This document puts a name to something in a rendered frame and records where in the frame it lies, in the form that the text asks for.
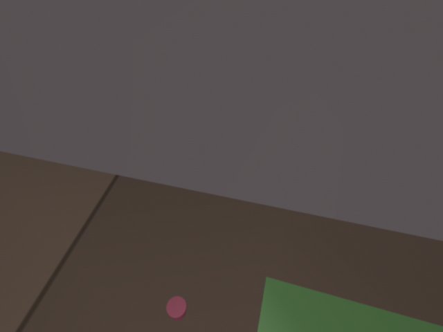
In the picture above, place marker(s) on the cup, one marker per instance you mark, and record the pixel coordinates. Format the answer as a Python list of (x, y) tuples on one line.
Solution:
[(176, 308)]

